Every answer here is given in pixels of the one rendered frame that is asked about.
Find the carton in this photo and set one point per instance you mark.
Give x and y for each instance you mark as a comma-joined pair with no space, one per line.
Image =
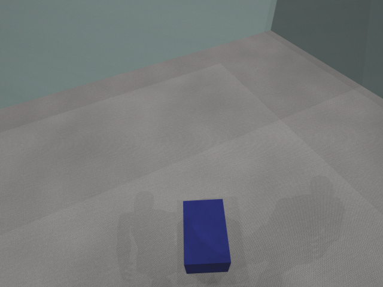
206,246

